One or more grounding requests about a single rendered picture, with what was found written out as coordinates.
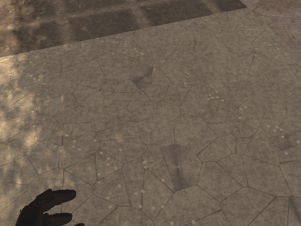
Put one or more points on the left robot hand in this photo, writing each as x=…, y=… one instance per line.
x=32, y=214

